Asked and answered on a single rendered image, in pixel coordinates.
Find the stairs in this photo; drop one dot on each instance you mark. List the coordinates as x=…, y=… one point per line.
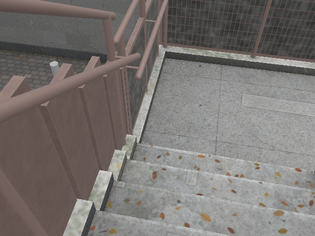
x=166, y=191

